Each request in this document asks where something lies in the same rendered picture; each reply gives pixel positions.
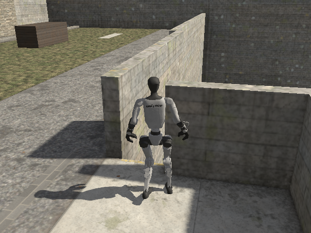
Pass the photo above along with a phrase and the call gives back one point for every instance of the robot left hand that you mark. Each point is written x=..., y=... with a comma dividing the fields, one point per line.
x=132, y=135

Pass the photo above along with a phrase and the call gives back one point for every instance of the robot left forearm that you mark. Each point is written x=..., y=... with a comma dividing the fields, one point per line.
x=130, y=128

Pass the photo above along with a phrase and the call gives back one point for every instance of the left robot upper arm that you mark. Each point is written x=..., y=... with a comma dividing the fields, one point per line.
x=136, y=110

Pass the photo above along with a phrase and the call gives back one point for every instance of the left robot thigh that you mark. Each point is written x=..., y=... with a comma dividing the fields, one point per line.
x=147, y=149

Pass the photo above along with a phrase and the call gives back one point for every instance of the right robot upper arm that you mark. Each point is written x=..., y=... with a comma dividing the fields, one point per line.
x=172, y=109

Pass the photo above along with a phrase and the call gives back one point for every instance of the right robot shin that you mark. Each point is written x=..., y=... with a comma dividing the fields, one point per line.
x=168, y=173

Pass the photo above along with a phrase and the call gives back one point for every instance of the robot right hand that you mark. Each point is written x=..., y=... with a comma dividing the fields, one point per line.
x=186, y=135

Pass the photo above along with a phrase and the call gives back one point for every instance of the robot right forearm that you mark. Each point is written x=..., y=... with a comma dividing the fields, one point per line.
x=182, y=126

